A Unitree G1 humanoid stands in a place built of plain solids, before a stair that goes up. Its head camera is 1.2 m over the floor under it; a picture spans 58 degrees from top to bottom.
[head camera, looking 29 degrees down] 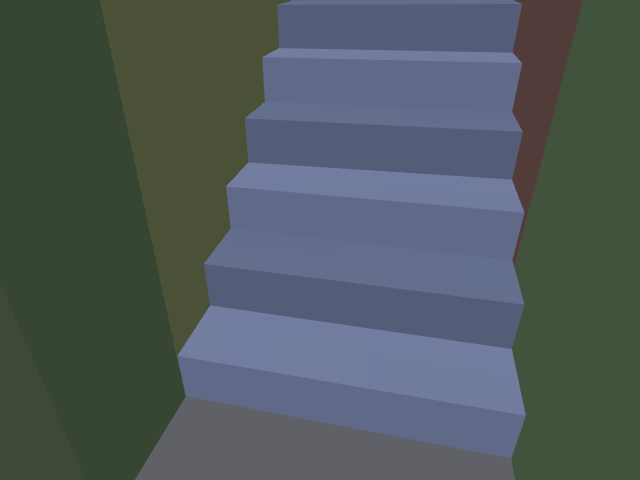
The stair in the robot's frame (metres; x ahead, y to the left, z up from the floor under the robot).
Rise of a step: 0.19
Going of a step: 0.25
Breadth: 1.26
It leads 12 degrees to the right of straight ahead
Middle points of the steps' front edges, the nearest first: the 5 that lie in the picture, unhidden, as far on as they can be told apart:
0.93 -0.05 0.19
1.18 -0.11 0.39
1.42 -0.16 0.58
1.67 -0.21 0.78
1.92 -0.27 0.98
